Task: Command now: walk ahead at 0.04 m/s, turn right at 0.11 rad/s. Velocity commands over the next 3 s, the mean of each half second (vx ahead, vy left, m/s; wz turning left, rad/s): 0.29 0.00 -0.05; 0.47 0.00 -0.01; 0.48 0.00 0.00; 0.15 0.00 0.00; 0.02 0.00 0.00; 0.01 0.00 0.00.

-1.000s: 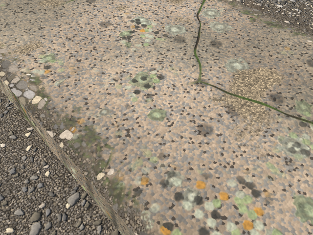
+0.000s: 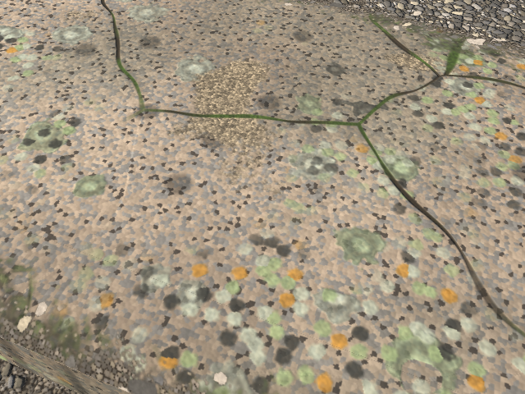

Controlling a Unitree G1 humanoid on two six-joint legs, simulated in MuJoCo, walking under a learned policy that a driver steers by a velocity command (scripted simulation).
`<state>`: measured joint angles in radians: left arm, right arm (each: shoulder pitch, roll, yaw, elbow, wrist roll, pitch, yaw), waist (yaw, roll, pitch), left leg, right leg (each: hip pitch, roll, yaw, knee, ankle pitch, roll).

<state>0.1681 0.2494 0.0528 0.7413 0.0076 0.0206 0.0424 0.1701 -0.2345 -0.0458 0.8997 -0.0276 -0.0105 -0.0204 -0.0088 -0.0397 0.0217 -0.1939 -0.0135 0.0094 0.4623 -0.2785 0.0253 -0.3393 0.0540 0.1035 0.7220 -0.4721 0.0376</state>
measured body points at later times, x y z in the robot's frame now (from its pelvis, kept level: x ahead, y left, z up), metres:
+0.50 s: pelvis +0.03 +0.00 +0.00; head +0.04 +0.00 +0.45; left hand +0.12 +0.25 -0.14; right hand +0.12 -0.25 -0.14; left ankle -0.02 +0.11 -0.74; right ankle -0.03 -0.12 -0.74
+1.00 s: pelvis +0.08 -0.01 -0.01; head +0.08 -0.03 +0.44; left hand +0.18 +0.24 -0.13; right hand +0.10 -0.27 -0.16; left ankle -0.01 +0.11 -0.73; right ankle +0.11 -0.10 -0.74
